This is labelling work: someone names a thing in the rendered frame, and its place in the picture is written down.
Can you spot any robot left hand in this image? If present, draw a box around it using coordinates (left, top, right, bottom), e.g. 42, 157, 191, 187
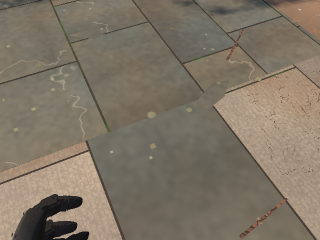
11, 194, 89, 240

